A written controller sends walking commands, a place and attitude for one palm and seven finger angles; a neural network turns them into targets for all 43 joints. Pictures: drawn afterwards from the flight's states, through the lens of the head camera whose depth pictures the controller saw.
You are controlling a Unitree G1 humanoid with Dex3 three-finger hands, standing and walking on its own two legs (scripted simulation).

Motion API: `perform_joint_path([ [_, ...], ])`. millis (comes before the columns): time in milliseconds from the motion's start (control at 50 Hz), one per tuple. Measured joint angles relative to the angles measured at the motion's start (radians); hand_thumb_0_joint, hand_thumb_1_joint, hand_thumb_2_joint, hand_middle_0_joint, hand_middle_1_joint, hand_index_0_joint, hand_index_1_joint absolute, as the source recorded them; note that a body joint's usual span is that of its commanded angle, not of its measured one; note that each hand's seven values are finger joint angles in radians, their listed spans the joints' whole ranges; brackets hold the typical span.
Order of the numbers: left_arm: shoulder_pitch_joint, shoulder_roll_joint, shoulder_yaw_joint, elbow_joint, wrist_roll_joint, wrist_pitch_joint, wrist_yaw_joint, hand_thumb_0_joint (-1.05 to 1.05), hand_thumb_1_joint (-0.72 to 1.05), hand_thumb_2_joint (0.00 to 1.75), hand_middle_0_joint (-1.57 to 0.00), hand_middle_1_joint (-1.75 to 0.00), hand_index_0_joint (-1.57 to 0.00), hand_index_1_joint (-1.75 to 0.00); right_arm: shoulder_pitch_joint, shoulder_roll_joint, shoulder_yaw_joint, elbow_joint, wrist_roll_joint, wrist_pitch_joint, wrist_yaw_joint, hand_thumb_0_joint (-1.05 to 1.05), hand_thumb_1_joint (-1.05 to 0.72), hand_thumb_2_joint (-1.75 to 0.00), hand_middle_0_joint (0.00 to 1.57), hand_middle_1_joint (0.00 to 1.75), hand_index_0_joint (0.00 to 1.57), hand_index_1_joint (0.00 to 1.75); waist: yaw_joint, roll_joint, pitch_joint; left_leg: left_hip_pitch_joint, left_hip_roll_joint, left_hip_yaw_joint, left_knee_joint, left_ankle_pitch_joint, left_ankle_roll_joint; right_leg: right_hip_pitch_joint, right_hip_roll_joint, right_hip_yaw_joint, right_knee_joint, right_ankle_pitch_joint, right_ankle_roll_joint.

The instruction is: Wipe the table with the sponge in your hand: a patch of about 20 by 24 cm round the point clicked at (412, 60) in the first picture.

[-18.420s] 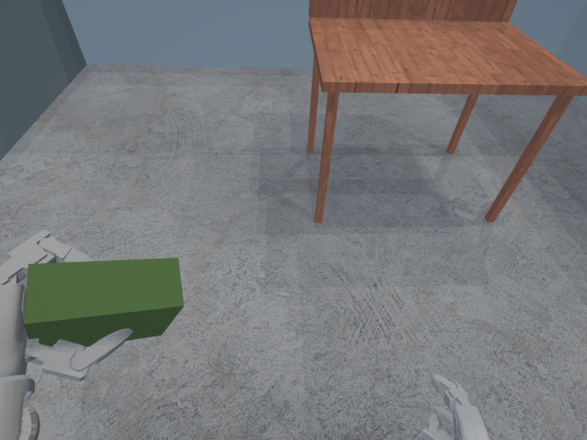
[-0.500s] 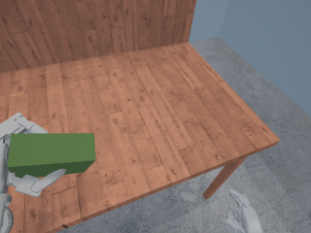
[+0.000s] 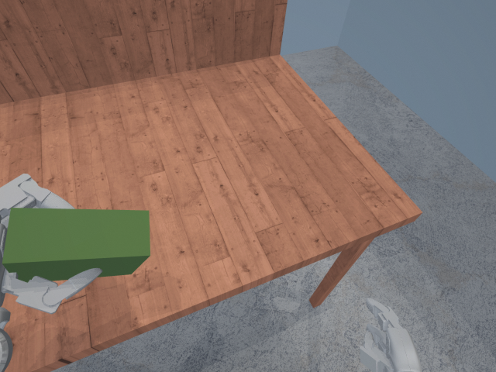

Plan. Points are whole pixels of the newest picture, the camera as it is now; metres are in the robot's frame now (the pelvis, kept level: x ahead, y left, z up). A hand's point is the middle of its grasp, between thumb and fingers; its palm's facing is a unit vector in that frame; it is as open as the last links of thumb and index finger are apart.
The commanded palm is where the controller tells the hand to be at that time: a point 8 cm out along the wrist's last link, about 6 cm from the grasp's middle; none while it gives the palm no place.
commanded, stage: shuffle to correct the standing spot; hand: left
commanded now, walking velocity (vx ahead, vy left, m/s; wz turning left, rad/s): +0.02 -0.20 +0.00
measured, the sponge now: (103, 246) +0.23 +0.20 +0.13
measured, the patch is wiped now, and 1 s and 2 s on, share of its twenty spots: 0.00 0.00 0.00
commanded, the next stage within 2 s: come to a stop and stand still in 0.04 s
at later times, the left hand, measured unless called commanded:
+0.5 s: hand (20, 219) +0.24 +0.28 +0.18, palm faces +0.41 -0.77 -0.49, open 9.7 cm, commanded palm +0.16 +0.28 +0.18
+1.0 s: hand out of the picture +0.22 +0.33 +0.16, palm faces +0.40 -0.84 -0.36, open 9.7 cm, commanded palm +0.16 +0.36 +0.18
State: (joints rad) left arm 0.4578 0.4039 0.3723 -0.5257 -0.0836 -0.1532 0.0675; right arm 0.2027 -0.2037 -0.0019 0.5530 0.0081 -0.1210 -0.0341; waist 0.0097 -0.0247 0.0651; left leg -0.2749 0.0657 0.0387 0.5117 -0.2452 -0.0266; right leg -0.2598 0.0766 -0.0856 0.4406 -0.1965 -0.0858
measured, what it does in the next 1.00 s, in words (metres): shifts its weight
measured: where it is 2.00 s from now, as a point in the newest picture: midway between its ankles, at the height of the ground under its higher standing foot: outside the picture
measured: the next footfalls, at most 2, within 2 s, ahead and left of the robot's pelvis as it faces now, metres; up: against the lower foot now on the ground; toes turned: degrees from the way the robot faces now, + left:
none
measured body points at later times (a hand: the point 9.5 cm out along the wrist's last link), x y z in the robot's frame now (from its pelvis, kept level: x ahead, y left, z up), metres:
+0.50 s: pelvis +0.01 -0.01 +0.00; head +0.04 +0.00 +0.45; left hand +0.21 +0.31 +0.21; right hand +0.19 -0.23 -0.08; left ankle +0.01 +0.13 -0.74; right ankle +0.03 -0.06 -0.74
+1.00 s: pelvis +0.00 +0.08 +0.00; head +0.03 +0.11 +0.45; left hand +0.19 +0.37 +0.18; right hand +0.20 -0.12 -0.06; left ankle +0.01 +0.14 -0.74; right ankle +0.03 -0.06 -0.74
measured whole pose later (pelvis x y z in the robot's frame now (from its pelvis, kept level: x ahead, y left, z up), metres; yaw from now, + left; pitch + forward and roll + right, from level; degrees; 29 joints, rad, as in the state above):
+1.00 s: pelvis +0.00 +0.08 +0.00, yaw +1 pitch -1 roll -1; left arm 0.38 0.38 0.37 -0.48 -0.03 -0.23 0.10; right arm 0.18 -0.16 0.05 0.58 -0.01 -0.18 -0.01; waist 0.04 -0.06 0.08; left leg -0.22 -0.05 0.07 0.46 -0.23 0.08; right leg -0.22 -0.04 -0.06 0.44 -0.20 0.02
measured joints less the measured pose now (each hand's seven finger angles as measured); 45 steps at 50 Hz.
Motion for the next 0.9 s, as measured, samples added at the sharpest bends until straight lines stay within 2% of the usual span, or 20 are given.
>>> perform_joint_path([
  [100, 0.012, 0.003, 0.001, -0.013, -0.008, 0.008, 0.001, 0.00, -0.45, 1.02, -0.80, -1.34, -0.77, -1.35, 0.005, -0.012, -0.010, 0.004, 0.003, 0.006, -0.006, 0.01, -0.90, -0.90, 0.21, 0.30, 0.20, 0.30, -0.006, 0.006, -0.007, -0.013, 0.012, -0.009, 0.023, -0.014, -0.009, -0.010, 0.011, -0.009, 0.020, -0.015, -0.015],
  [200, 0.023, 0.004, -0.001, -0.016, -0.012, 0.016, 0.006, 0.00, -0.45, 1.02, -0.80, -1.34, -0.77, -1.35, 0.011, -0.018, -0.012, 0.011, 0.007, 0.014, -0.009, 0.01, -0.90, -0.90, 0.21, 0.30, 0.20, 0.30, -0.015, 0.008, -0.016, -0.023, 0.019, -0.019, 0.044, -0.030, -0.001, -0.014, 0.019, -0.018, 0.031, -0.028, -0.024],
  [320, 0.039, -0.007, -0.013, -0.003, -0.004, 0.013, 0.026, 0.00, -0.45, 1.02, -0.80, -1.34, -0.77, -1.35, 0.011, -0.022, -0.002, 0.029, 0.012, 0.018, -0.008, 0.01, -0.90, -0.90, 0.21, 0.30, 0.20, 0.30, -0.023, 0.014, -0.020, 0.007, 0.014, -0.027, 0.014, -0.022, 0.001, 0.020, 0.016, -0.024, 0.000, -0.024, -0.017],
  [420, 0.039, -0.008, -0.020, 0.014, 0.004, 0.011, 0.032, 0.00, -0.45, 1.02, -0.80, -1.34, -0.77, -1.35, 0.000, -0.022, 0.005, 0.031, 0.013, 0.020, -0.006, 0.01, -0.90, -0.90, 0.21, 0.30, 0.20, 0.30, -0.014, 0.025, -0.019, 0.033, 0.003, -0.026, -0.020, -0.007, -0.005, 0.046, 0.007, -0.023, -0.028, -0.013, -0.006],
  [440, -0.012, 0.022, -0.011, 0.032, 0.039, 0.013, 0.006, 0.00, -0.45, 1.02, -0.80, -1.34, -0.77, -1.35, 0.010, -0.017, -0.007, 0.030, 0.005, 0.003, -0.009, 0.01, -0.90, -0.90, 0.21, 0.30, 0.20, 0.30, 0.011, 0.025, -0.011, 0.032, 0.006, -0.021, -0.017, -0.003, -0.002, 0.051, 0.008, -0.022, -0.037, -0.008, 0.003],
  [460, -0.086, 0.066, 0.008, 0.079, 0.056, -0.012, -0.016, 0.00, -0.45, 1.02, -0.80, -1.34, -0.77, -1.35, 0.017, -0.010, -0.013, 0.037, -0.004, -0.013, -0.013, 0.01, -0.90, -0.90, 0.21, 0.30, 0.20, 0.30, 0.036, 0.017, -0.006, 0.027, 0.003, -0.017, -0.018, 0.010, 0.011, 0.047, 0.005, -0.021, -0.040, -0.001, 0.008],
  [480, -0.148, 0.093, 0.029, 0.134, 0.057, -0.040, -0.023, 0.00, -0.45, 1.02, -0.80, -1.34, -0.77, -1.35, 0.017, -0.008, -0.011, 0.039, -0.006, -0.019, -0.011, 0.01, -0.90, -0.90, 0.20, 0.30, 0.20, 0.30, 0.051, 0.013, -0.002, 0.023, 0.001, -0.014, -0.020, 0.019, 0.018, 0.040, 0.003, -0.019, -0.041, 0.004, 0.007],
  [500, -0.186, 0.096, 0.051, 0.181, 0.045, -0.056, -0.018, 0.00, -0.45, 1.02, -0.80, -1.34, -0.77, -1.35, 0.010, -0.012, -0.007, 0.039, -0.004, -0.023, -0.002, 0.01, -0.90, -0.90, 0.21, 0.30, 0.20, 0.30, 0.057, 0.015, 0.001, 0.025, 0.000, -0.009, -0.027, 0.017, 0.017, 0.034, 0.003, -0.013, -0.038, 0.008, 0.008],
  [560, -0.185, 0.033, 0.067, 0.209, 0.020, -0.054, 0.019, 0.00, -0.45, 1.02, -0.80, -1.34, -0.77, -1.35, -0.009, -0.030, -0.004, 0.023, 0.002, -0.033, 0.024, 0.01, -0.90, -0.90, 0.21, 0.30, 0.20, 0.30, 0.037, 0.037, 0.010, 0.032, -0.015, 0.005, -0.036, 0.012, 0.010, 0.028, -0.013, 0.003, -0.026, 0.009, 0.020],
  [640, -0.057, -0.039, -0.019, 0.123, 0.020, -0.061, 0.027, 0.00, -0.45, 1.02, -0.80, -1.34, -0.77, -1.36, -0.010, -0.028, 0.000, 0.025, 0.001, -0.043, 0.025, 0.01, -0.90, -0.90, 0.21, 0.30, 0.20, 0.30, 0.013, 0.038, 0.005, 0.041, -0.040, 0.020, -0.048, 0.017, 0.037, 0.031, -0.038, 0.017, -0.028, 0.010, 0.040],
  [680, -0.011, -0.043, -0.057, 0.091, 0.026, -0.065, 0.016, 0.00, -0.45, 1.02, -0.80, -1.34, -0.77, -1.36, 0.000, -0.016, 0.006, 0.028, -0.002, -0.045, 0.016, 0.01, -0.90, -0.90, 0.21, 0.30, 0.20, 0.30, 0.011, 0.022, 0.003, 0.044, -0.052, 0.020, -0.054, 0.019, 0.048, 0.034, -0.049, 0.018, -0.030, 0.010, 0.049],
  [720, 0.008, -0.031, -0.067, 0.074, 0.033, -0.068, 0.011, 0.00, -0.45, 1.02, -0.80, -1.34, -0.77, -1.36, 0.007, -0.003, 0.015, 0.033, -0.005, -0.047, 0.006, 0.01, -0.90, -0.90, 0.21, 0.30, 0.20, 0.30, 0.014, 0.002, 0.006, 0.047, -0.062, 0.021, -0.059, 0.020, 0.056, 0.036, -0.059, 0.019, -0.030, 0.009, 0.057],
  [820, -0.043, 0.002, -0.020, 0.075, 0.040, -0.068, 0.023, 0.00, -0.45, 1.02, -0.80, -1.35, -0.77, -1.36, 0.013, 0.018, 0.032, 0.036, -0.007, -0.060, -0.001, 0.01, -0.90, -0.90, 0.21, 0.30, 0.20, 0.30, 0.030, -0.025, 0.024, 0.050, -0.088, 0.017, -0.058, 0.021, 0.077, 0.039, -0.085, 0.015, -0.018, 0.003, 0.078],
  [900, -0.077, -0.002, 0.012, 0.057, 0.040, -0.071, 0.036, 0.00, -0.45, 1.02, -0.80, -1.35, -0.77, -1.36, -0.001, 0.029, 0.042, 0.038, -0.011, -0.070, 0.012, 0.01, -0.90, -0.90, 0.21, 0.30, 0.20, 0.30, 0.033, -0.031, 0.025, 0.052, -0.102, 0.019, -0.053, 0.017, 0.091, 0.043, -0.099, 0.017, -0.015, 0.001, 0.094],
])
